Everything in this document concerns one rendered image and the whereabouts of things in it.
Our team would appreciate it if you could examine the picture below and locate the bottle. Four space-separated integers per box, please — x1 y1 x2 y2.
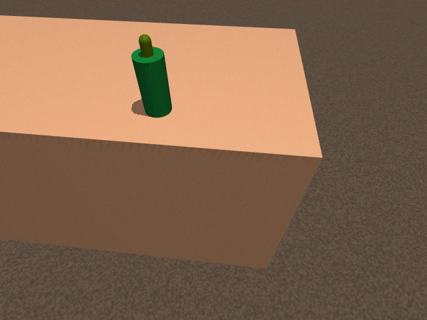
131 34 172 118

